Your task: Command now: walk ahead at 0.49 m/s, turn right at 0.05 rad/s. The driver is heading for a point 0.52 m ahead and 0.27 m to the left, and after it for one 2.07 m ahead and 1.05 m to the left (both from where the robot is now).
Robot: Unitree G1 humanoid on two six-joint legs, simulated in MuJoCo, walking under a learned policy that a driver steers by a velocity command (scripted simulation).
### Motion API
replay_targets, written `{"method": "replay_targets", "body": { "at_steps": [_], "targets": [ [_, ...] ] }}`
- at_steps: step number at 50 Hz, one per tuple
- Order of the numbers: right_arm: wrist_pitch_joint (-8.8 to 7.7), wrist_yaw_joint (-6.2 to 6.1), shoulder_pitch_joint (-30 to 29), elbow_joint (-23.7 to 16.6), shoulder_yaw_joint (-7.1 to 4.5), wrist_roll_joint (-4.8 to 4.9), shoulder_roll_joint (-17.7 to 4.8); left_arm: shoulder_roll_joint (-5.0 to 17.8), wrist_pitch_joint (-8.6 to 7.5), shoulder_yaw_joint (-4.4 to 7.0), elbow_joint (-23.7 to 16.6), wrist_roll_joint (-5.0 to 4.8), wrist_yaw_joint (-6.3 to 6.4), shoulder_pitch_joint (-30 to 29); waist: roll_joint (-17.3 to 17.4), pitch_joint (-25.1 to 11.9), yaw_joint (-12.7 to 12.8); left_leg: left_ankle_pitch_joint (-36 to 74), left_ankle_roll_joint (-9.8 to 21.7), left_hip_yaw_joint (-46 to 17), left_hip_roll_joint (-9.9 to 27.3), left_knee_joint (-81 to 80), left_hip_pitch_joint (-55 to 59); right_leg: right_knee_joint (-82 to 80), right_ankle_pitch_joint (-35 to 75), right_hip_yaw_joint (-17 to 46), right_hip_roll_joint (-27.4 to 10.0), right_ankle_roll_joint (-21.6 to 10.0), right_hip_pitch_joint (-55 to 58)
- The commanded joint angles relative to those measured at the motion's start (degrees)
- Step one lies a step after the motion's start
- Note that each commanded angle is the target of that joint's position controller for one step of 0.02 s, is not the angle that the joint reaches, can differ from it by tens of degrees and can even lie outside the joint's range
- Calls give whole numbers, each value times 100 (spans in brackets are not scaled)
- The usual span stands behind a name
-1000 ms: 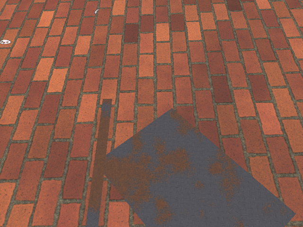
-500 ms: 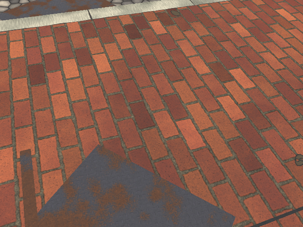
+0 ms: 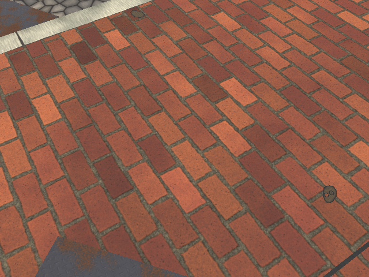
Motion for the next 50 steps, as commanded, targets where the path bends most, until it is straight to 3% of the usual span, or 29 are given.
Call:
{"method": "replay_targets", "body": {
  "at_steps": [1,5,7,12,15,16,17,18,19,20,21,22,23,24,26,28,31,35,37,39,40,41,42,43,44,45,47,48,50],
  "targets": [
    [117,-12,299,-228,-104,-39,-386,762,-230,190,-261,27,53,-239,-475,-203,-182,769,-122,-187,252,-392,-474,-1427,1547,1088,-1610,-1011,282],
    [69,69,-308,-359,-45,-10,-271,768,-247,154,-55,60,136,-61,-443,57,70,2288,-68,-100,13,-1888,-478,-1542,1685,276,-1337,-635,409],
    [34,144,-731,-487,8,36,-172,872,-251,165,49,57,166,116,-401,201,280,2657,20,4,-167,-2523,-421,-1659,1564,106,-1435,-521,602],
    [-5,378,-1339,-887,56,44,-119,962,-98,193,298,-1,216,460,-330,372,497,2108,280,135,-433,-3283,-983,-1232,2343,-136,-1843,-430,1952],
    [37,449,-1019,-1012,-31,7,-314,1167,42,242,237,-6,315,312,-650,-114,188,1085,554,626,-900,-3262,-289,-209,5093,-367,-1874,-241,2392],
    [71,430,-545,-961,-124,0,-505,1252,95,257,206,7,359,272,-790,-459,-87,778,685,753,-1121,-3206,332,517,6011,-437,-1832,-174,2413],
    [87,373,296,-814,-267,3,-780,1275,131,248,165,-2,398,160,-745,-904,-574,1017,879,739,-1295,-3492,1575,1693,6075,-598,-1682,-26,1954],
    [140,270,1154,-703,-409,-10,-1219,1109,78,164,35,74,434,223,-197,-1558,-938,1366,1245,-479,-521,-3528,3428,3436,4366,-650,-1442,162,610],
    [100,267,1114,-725,-469,9,-1637,246,-96,-108,-158,210,276,1021,1292,-2229,-234,605,2476,-3790,959,-3883,5641,5594,-1761,-88,-70,564,-2090],
    [115,235,1423,-744,-354,25,-1078,857,-321,-19,-164,31,148,431,676,-2713,-768,-24,2461,-4619,1011,-4578,6064,6116,-2109,953,-120,495,-2788],
    [122,193,1151,-751,-300,-21,-900,1014,-435,25,-401,-193,87,-137,400,-1770,-774,120,2105,-3738,860,-4728,5480,5916,-1628,985,-453,398,-3231],
    [129,178,759,-841,-277,-13,-823,910,-495,-32,-496,-136,105,-386,-291,-1185,-547,648,1928,-3127,642,-4797,4529,5371,-1228,891,-699,362,-3121],
    [138,177,409,-937,-241,-27,-718,901,-488,0,-496,-16,143,-488,-553,-743,-310,1359,1835,-2661,434,-4895,3676,4871,-1070,793,-840,412,-2835],
    [139,160,230,-1031,-197,-98,-631,932,-425,36,-503,35,155,-350,-427,-632,-93,1812,1846,-2381,297,-5045,3114,4671,-975,804,-948,470,-2442],
    [133,130,67,-1047,-195,-69,-627,849,-286,34,-477,95,191,-117,-201,-490,111,2164,1874,-2053,138,-5245,2499,4136,-906,691,-1034,667,-2182],
    [130,65,111,-984,-227,-47,-757,687,-196,-24,-523,128,238,-271,-116,-351,107,2412,1806,-1634,-39,-5308,1966,3450,-557,522,-1002,874,-2045],
    [203,-25,254,-889,-265,15,-875,486,-195,-116,-649,127,227,-949,105,-268,-152,1946,1447,-1166,-461,-5190,1558,1996,842,393,-766,980,-1592],
    [382,-90,668,-702,-302,42,-920,630,-258,-43,-797,61,170,-1478,356,-432,-397,2309,1062,-1469,-511,-4486,1937,866,1480,414,-269,920,-1136],
    [458,-134,626,-729,-293,38,-841,796,-288,55,-778,50,147,-1367,481,-562,-276,2209,910,-1904,-422,-4005,2343,543,1197,572,-205,788,-993],
    [495,-166,277,-882,-266,38,-704,890,-339,141,-671,88,154,-898,558,-701,83,2125,616,-2012,-609,-3286,2376,14,1636,535,-358,538,-342],
    [466,-164,238,-1025,-179,-23,-422,1147,-359,208,-653,190,199,-426,247,-1260,253,1486,345,-1744,-907,-2248,1952,187,2719,1023,-1099,198,788],
    [439,-147,1083,-1030,-45,-122,5,1425,-288,246,-677,313,255,-73,-1185,-2002,-32,-2130,-55,-1110,-1565,-552,570,609,5007,2570,-2710,-678,2573],
    [415,-91,1735,-1007,-72,-7,-456,1419,-158,295,-517,136,214,201,-2056,-2711,-104,-2746,-216,-888,-1367,660,-202,465,3906,4054,-3460,-1358,3142],
    [492,-105,1328,-900,-204,68,-879,1038,-73,210,-694,104,249,-76,-1290,-2189,86,-2178,-394,-891,-1073,1163,-524,217,2779,3569,-3043,-1157,2668],
    [595,-134,724,-1010,-260,55,-1008,789,19,125,-752,106,295,-326,-904,-1624,189,-1736,-478,-632,-940,1192,-669,111,2209,2737,-2675,-877,2100],
    [707,-166,448,-1067,-281,33,-976,682,92,64,-769,112,315,-577,-725,-1200,145,-1505,-532,-536,-795,1068,-586,-20,2069,2192,-2373,-766,1450],
    [849,-174,444,-1143,-231,45,-667,785,158,90,-674,157,338,-869,-965,-666,-91,-1252,-512,-282,-634,442,8,-411,1807,1401,-1953,-656,299],
    [868,-180,498,-1146,-196,38,-506,819,157,116,-625,174,340,-915,-1072,-621,-125,-1188,-509,-133,-663,162,211,-531,1918,1129,-1871,-694,118],
    [859,-179,420,-1200,-157,-11,-388,911,154,169,-538,155,350,-928,-1080,-768,-113,-1029,-495,-40,-589,-360,384,-586,2381,882,-2024,-847,198]
  ]
}}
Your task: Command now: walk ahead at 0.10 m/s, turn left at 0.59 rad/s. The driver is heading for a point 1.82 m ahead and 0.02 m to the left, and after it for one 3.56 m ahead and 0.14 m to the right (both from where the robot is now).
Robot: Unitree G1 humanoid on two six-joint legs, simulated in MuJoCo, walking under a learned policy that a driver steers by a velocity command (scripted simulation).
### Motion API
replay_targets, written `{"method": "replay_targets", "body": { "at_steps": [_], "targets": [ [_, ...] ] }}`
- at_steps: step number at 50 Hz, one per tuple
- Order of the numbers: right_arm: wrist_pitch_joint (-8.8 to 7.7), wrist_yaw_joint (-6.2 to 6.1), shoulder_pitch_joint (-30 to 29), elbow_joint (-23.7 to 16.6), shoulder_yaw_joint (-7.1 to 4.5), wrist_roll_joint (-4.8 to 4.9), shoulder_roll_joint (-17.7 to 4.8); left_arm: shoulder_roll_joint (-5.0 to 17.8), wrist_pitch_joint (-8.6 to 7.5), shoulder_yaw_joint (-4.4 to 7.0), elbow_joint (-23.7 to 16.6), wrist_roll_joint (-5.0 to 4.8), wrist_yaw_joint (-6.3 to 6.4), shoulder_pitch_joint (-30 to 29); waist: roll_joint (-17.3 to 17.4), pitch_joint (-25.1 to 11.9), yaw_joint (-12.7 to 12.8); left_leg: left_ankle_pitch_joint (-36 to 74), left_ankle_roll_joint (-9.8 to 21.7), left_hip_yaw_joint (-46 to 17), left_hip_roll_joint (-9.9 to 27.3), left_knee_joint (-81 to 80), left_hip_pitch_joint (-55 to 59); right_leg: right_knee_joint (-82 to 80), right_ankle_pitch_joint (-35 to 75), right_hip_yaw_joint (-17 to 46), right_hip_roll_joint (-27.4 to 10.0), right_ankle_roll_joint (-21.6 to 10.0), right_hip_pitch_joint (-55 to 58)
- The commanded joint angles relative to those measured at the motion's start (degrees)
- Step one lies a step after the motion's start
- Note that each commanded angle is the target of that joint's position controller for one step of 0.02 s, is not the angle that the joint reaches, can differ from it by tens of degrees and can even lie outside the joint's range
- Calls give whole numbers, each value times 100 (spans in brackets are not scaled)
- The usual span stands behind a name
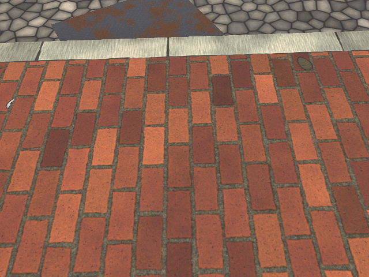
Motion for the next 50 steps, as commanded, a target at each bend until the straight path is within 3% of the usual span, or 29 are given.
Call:
{"method": "replay_targets", "body": {
  "at_steps": [1,3,8,10,11,12,13,14,15,16,17,19,23,27,29,30,31,32,33,34,35,39,45,50],
  "targets": [
    [-12,-1,306,-414,-62,-51,-214,1013,-15,318,-226,-30,51,-103,-1008,-1022,-34,372,5,71,273,-674,108,-956,2062,926,-1533,-1285,1033],
    [-3,50,151,-463,-54,-53,-231,1091,37,352,-198,-74,60,-218,-985,-1132,-8,723,83,128,344,-1222,441,-1011,1795,724,-1626,-1287,1010],
    [59,193,-112,-616,-128,-47,-380,1281,125,428,-50,-195,12,-210,-1078,-935,39,950,384,398,272,-2422,1009,-922,730,444,-1759,-1058,1026],
    [48,232,107,-544,-179,-67,-362,1259,167,430,25,-285,8,-222,-948,-916,-121,1454,620,610,62,-3406,1583,-488,285,202,-1628,-738,929],
    [36,204,277,-485,-250,-91,-486,1086,194,395,132,-277,3,3,-685,-886,-134,1778,797,465,-8,-3848,2040,-16,-197,-35,-1416,-415,638],
    [11,120,405,-537,-390,-104,-1000,760,223,315,139,-134,-23,183,641,-743,-30,3093,1215,-1024,973,-4548,2619,1428,-1289,-646,-798,142,-319],
    [-42,96,336,-732,-461,-220,-1527,753,204,280,-247,12,29,-221,1739,-557,-115,3659,2331,-2911,2148,-4842,2657,2783,-3013,-406,81,515,-1788],
    [-178,127,452,-697,-401,-317,-1274,984,182,365,-278,-38,59,-535,1142,-820,-382,3578,2556,-2838,2092,-4915,2471,3721,-3062,445,43,477,-1840],
    [-274,131,184,-662,-315,-308,-1074,1035,198,395,-210,-154,54,-357,962,-786,-157,3446,2251,-2239,1836,-4838,2396,3951,-2550,591,-79,396,-1855],
    [-307,114,-166,-694,-270,-211,-870,1034,218,423,-25,-157,76,-136,640,-796,13,3288,1899,-1789,1504,-4726,2356,3880,-2085,622,-166,392,-1782],
    [-301,90,-405,-720,-201,-130,-693,1076,237,440,49,-102,98,-76,589,-835,71,3500,1721,-1551,1366,-4640,2313,3803,-1775,600,-194,439,-1692],
    [-279,50,-504,-723,-102,-171,-545,971,245,416,141,-101,60,71,553,-1027,165,4164,1697,-1205,1173,-4563,2094,3918,-1413,480,-84,548,-1148],
    [-248,18,-412,-609,-85,-183,-509,664,250,261,110,-160,2,-120,597,-992,1,3761,1695,-1113,1068,-4497,2276,2491,-1230,474,-127,592,-709],
    [-202,83,-365,-479,-80,-200,-545,733,248,240,77,-195,-63,-149,705,-835,-143,3266,1825,-1418,1156,-4464,2014,1490,-1451,393,-80,517,-10],
    [-205,120,-485,-406,-23,-149,-425,677,221,225,120,-194,-89,0,628,-752,-11,3108,1729,-1487,1058,-4338,1897,632,-1071,331,-37,427,413],
    [-212,129,-529,-356,18,-109,-324,600,188,197,177,-156,-111,157,533,-725,133,2926,1559,-1429,928,-4263,1751,-212,-321,279,-11,339,863],
    [-255,132,-358,-283,62,-137,-200,679,158,187,184,-66,-113,238,351,-800,108,2517,1280,-1386,744,-4216,1561,-522,416,533,-208,225,1370],
    [-314,144,-161,-260,98,-256,-95,1048,144,245,144,12,-81,331,-289,-932,-87,1823,961,-1059,357,-3803,1293,-386,1616,1086,-824,-14,1780],
    [-348,166,104,-242,101,-289,4,1113,145,260,246,-32,-85,66,-1108,-900,-445,1198,691,-498,-57,-3876,1461,-279,1041,1214,-993,-398,1295],
    [-343,150,-155,-172,83,-339,-160,739,125,174,145,-63,-111,-148,-1009,-764,-237,1310,534,-439,-32,-3902,1778,-437,136,1201,-838,-426,867],
    [-318,138,-422,-200,32,-300,-261,651,101,146,152,-47,-113,-169,-903,-617,-120,1461,546,-435,-41,-3871,1772,-442,-318,1059,-666,-266,755],
    [-220,106,-457,-166,34,-246,-107,670,-13,110,251,-68,-80,86,-588,-468,-4,1915,676,-574,31,-3916,1767,-302,-464,797,-442,-42,714],
    [-269,85,-308,23,15,-224,9,603,27,59,302,-80,-28,151,-218,-461,54,2086,617,-593,47,-3956,1737,-169,-431,716,-347,-59,832],
    [-279,36,-191,155,-7,-216,17,546,26,28,410,-90,-37,164,-126,-455,49,2227,577,-601,70,-3960,1838,-152,-382,671,-287,-57,829]
  ]
}}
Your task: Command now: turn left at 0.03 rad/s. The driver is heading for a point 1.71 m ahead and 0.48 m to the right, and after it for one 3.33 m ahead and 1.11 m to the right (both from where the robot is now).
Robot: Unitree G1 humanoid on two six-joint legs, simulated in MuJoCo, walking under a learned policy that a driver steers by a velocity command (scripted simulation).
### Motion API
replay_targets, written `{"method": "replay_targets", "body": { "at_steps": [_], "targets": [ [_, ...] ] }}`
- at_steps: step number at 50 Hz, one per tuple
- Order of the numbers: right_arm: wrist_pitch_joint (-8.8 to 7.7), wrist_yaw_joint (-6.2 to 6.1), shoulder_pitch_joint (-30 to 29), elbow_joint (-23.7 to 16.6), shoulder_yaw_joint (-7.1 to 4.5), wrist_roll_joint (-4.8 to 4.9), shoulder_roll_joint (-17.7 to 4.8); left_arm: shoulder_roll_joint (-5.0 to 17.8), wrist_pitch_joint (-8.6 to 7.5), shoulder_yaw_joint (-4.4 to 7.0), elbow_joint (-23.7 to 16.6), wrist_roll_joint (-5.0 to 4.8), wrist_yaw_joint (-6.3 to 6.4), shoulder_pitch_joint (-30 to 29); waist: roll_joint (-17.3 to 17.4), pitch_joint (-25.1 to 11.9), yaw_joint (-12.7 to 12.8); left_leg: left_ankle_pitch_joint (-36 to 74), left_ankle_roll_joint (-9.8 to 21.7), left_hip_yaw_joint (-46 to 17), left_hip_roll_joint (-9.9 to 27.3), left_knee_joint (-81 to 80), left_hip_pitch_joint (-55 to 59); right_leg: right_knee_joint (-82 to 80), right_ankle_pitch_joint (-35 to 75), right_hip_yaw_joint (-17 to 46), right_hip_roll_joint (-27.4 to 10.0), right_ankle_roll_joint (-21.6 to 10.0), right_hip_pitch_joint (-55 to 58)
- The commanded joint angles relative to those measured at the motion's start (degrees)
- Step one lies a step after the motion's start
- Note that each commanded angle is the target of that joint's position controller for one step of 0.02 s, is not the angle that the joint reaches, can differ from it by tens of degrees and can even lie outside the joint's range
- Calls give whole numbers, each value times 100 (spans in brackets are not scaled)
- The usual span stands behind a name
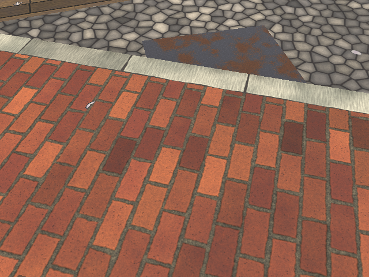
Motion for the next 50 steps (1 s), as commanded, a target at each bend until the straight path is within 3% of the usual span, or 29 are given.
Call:
{"method": "replay_targets", "body": {
  "at_steps": [1,16,36,37,38,39,41,42,43,45,47,49,50],
  "targets": [
    [-90,-46,-107,-340,-146,7,-541,654,-74,148,-273,-8,14,-103,74,-269,46,1058,120,-360,338,-417,221,-589,674,385,-351,-171,-101],
    [-76,-151,26,148,-168,38,-482,617,-87,125,355,-35,40,32,6,-142,50,1225,63,-288,334,-485,436,-743,667,341,-265,-154,-136],
    [-101,-202,79,1298,-136,83,-444,590,-45,89,1096,-51,115,298,12,14,90,1145,-11,-120,290,-720,458,-973,731,320,-186,-218,13],
    [-96,-203,174,1401,-116,85,-375,562,-34,83,1172,-53,125,414,-41,-112,90,607,-5,-7,196,-690,493,-1052,110,305,-151,-248,66],
    [-94,-209,182,1454,-119,116,-371,678,-9,127,1202,-96,146,473,-180,-19,118,-294,27,200,6,-463,287,-1144,-900,400,-155,-361,29],
    [-116,-207,120,1440,-124,142,-381,861,7,187,1201,-140,168,544,-433,163,169,-1102,63,386,-139,-117,-113,-1351,-1968,756,-362,-567,-46],
    [-272,-152,-238,1264,-92,191,-319,1207,-46,303,1219,-181,189,837,-1003,578,316,-1123,110,603,-11,956,-1012,-2184,-3265,2277,-1486,-1212,-21],
    [-366,-106,-396,1205,-84,224,-319,1285,-104,346,1200,-177,197,846,-999,808,337,-977,161,434,261,1396,-1289,-2439,-3128,2808,-1887,-1468,-155],
    [-436,-59,-439,1201,-101,247,-357,1232,-171,350,1163,-146,189,813,-908,871,321,-1162,207,308,433,1746,-1607,-2488,-2738,2944,-2027,-1551,-10],
    [-540,20,-387,1228,-112,285,-396,1114,-245,347,1057,-202,150,680,-707,730,214,-1327,307,264,647,1468,-1742,-2392,-1957,2541,-1904,-1375,365],
    [-616,62,-201,1369,-120,282,-341,1143,-237,362,963,-290,125,415,-646,474,5,-707,317,608,472,333,-617,-2161,-1182,1591,-1365,-1067,5],
    [-612,80,598,1796,-184,255,-296,1113,-172,356,950,-299,98,425,-501,148,-307,341,181,1069,-1,-351,1041,-1546,-927,955,-899,-917,-784],
    [-581,72,1062,1958,-227,262,-343,927,-182,293,926,-266,80,399,-263,33,-500,236,201,886,54,-504,1628,-961,-722,716,-695,-786,-1151]
  ]
}}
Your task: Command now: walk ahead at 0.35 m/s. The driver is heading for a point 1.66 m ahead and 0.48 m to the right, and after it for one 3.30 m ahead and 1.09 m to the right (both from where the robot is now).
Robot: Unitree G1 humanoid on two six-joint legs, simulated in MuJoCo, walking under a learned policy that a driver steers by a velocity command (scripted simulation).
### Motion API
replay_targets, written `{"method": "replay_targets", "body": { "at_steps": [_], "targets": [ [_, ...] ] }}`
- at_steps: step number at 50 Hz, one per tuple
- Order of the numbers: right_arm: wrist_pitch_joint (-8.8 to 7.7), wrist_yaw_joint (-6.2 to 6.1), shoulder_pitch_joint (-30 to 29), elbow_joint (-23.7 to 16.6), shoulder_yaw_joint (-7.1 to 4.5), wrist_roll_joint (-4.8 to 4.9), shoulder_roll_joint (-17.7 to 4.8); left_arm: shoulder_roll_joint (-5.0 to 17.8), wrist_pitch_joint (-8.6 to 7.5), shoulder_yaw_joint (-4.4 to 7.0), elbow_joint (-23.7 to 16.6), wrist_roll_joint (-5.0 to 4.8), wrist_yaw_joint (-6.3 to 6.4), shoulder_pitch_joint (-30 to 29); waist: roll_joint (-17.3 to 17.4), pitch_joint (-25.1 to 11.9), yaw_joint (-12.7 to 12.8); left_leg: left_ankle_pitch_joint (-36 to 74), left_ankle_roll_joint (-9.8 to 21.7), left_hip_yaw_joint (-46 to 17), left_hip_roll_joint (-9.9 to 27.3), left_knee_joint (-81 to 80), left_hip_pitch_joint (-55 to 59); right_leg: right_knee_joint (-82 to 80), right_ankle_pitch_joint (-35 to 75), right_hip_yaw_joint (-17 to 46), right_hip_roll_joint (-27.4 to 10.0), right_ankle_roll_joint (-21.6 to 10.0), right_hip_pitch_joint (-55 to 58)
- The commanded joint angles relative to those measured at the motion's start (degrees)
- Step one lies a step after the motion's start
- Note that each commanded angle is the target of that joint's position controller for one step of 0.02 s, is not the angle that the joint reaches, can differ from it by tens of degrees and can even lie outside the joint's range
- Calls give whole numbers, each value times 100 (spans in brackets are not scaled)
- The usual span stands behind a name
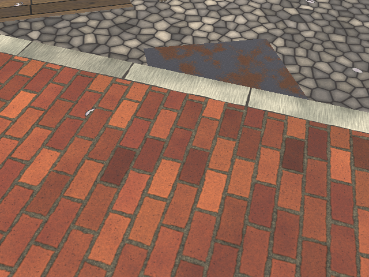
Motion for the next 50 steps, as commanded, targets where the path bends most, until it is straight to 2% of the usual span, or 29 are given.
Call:
{"method": "replay_targets", "body": {
  "at_steps": [1,2,3,4,6,7,9,11,14,17,20,22,23,24,25,26,27,28,29,30,31,32,34,38,42,45,47,49,50],
  "targets": [
    [-39,-38,1614,333,-219,-11,-671,229,-111,-44,-509,85,-72,-736,1029,57,-890,-333,306,-1365,788,-1281,2291,1437,-311,-21,-108,-352,-2408],
    [-86,25,2145,385,-314,-51,-1335,-7,-233,-87,-793,79,-64,-807,2170,-87,-907,-1307,1194,-3911,2032,-2188,2757,3026,-1262,-190,470,-189,-3635],
    [-186,65,1756,339,-190,-129,-1029,339,-317,-14,-864,-55,-73,-931,1400,245,-700,-2100,1467,-4386,2311,-2338,2315,4049,-1291,359,86,-293,-4111],
    [-260,91,1207,149,-94,-124,-759,480,-385,11,-891,-138,-122,-968,1005,620,-498,-2067,1281,-3809,2090,-2361,2089,4300,-641,493,-211,-429,-4426],
    [-279,149,649,-42,-4,-114,-637,551,-439,67,-794,1,-146,-917,700,675,-276,-646,872,-2614,1604,-2414,1807,3935,339,366,-526,-433,-4221],
    [-247,149,675,-34,54,-133,-487,558,-427,94,-786,54,-174,-949,714,636,-250,77,725,-2101,1390,-2451,1683,3663,639,297,-608,-376,-3961],
    [-193,101,1020,73,90,-164,-452,366,-375,76,-789,94,-224,-1027,779,541,-302,1216,710,-1477,1152,-2453,1660,3336,1028,50,-572,-207,-3790],
    [-152,27,1193,114,88,-170,-569,233,-330,37,-971,116,-232,-1442,664,611,-374,1854,780,-1158,1085,-2496,1567,2737,1332,-83,-520,-41,-3835],
    [-123,-53,1273,99,81,-168,-718,68,-330,-54,-1274,90,-260,-2208,661,746,-528,1945,747,-786,947,-2669,1175,1462,1999,-281,-321,52,-3335],
    [-116,-76,1527,204,61,-106,-751,103,-333,-85,-1459,49,-324,-2649,696,902,-599,1939,768,-671,1084,-2754,1274,833,2292,-338,-194,-21,-3037],
    [-60,-91,1502,250,10,-57,-796,235,-380,-61,-1616,37,-412,-2780,695,877,-434,2591,680,-595,1337,-2441,1901,465,2066,-229,-169,-258,-2973],
    [5,-96,1338,193,-49,-94,-941,473,-402,48,-1550,46,-428,-2327,855,425,-101,4342,562,-512,1399,-1757,2230,464,1690,-369,74,-444,-2221],
    [60,-94,1246,163,-68,-130,-982,661,-392,158,-1379,39,-402,-1660,963,-37,259,5394,481,-400,1307,-952,2221,514,1540,-510,278,-576,-1359],
    [103,-85,1166,102,-34,-166,-914,895,-359,294,-1074,19,-355,-636,927,-640,730,5539,314,-238,1051,262,1709,506,1611,-483,278,-753,35],
    [96,-69,1287,-41,67,-272,-676,1308,-318,395,-866,97,-285,397,159,-1488,935,3444,169,-90,661,2155,232,662,1297,978,-923,-1116,1923],
    [-40,30,2118,17,300,-173,247,1440,-315,392,-723,153,-352,635,-1486,-2408,385,-1243,-125,-542,-486,4073,-1733,-380,-361,3995,-2174,-2079,3443],
    [-209,58,1545,3,155,4,-430,877,-337,248,-743,116,-357,347,-866,-1806,580,-1373,30,-1141,-226,4728,-2335,-964,-819,4206,-1929,-1791,2959],
    [-307,64,896,-239,60,142,-758,676,-375,182,-843,112,-338,-225,-592,-859,448,-862,130,-932,65,4780,-2666,-1075,-373,3252,-1786,-1544,2046],
    [-348,12,574,-315,53,115,-786,573,-421,138,-949,149,-348,-722,73,-458,239,-281,146,-816,387,4503,-2372,-1230,455,2551,-1615,-1430,1081],
    [-321,-33,454,-329,-4,25,-761,434,-457,101,-973,216,-373,-965,220,-196,47,32,124,-748,579,4195,-2086,-1352,1093,1986,-1411,-1356,367],
    [-249,-38,611,-323,-10,-14,-640,306,-481,56,-938,277,-387,-1034,63,-190,-159,211,126,-799,736,4010,-1721,-1508,1301,1629,-1247,-1312,-24],
    [-178,-42,705,-318,-2,-23,-494,250,-486,39,-886,264,-402,-1010,-32,-145,-245,244,105,-775,783,3819,-1582,-1651,1365,1433,-1161,-1334,-237],
    [-72,-59,565,-409,0,-40,-403,358,-497,48,-759,216,-362,-823,-71,100,-314,304,12,-674,883,3388,-1715,-1889,1488,1095,-1116,-1395,-564],
    [-56,-48,-420,-790,-4,-145,-475,638,-446,104,-638,210,-194,-387,57,377,-111,1508,-224,-551,915,1978,-2417,-2068,1774,707,-1026,-1338,-406],
    [-123,48,-1302,-1021,81,-100,-357,738,-396,112,-519,135,-136,67,31,443,189,2506,-240,-226,577,511,-1999,-2037,1917,248,-815,-1102,-242],
    [-144,144,-1772,-1205,116,-46,-398,756,-316,126,-357,94,-130,425,8,548,329,2398,-179,-250,480,38,-2142,-1821,1948,283,-1053,-1086,416],
    [-174,220,-1923,-1328,104,-36,-493,798,-240,157,-297,89,-112,507,-31,540,279,2010,-44,-303,435,-177,-2222,-1551,2219,355,-1284,-1019,924],
    [-200,265,-1661,-1316,40,-29,-679,890,-173,198,-320,93,-94,395,-164,336,44,1543,113,-217,290,-308,-1751,-1132,3046,363,-1387,-901,1211],
    [-209,262,-1196,-1201,-43,-35,-833,924,-140,205,-360,100,-90,265,-239,42,-244,1411,227,-54,105,-385,-1056,-576,3984,246,-1282,-811,1206]
  ]
}}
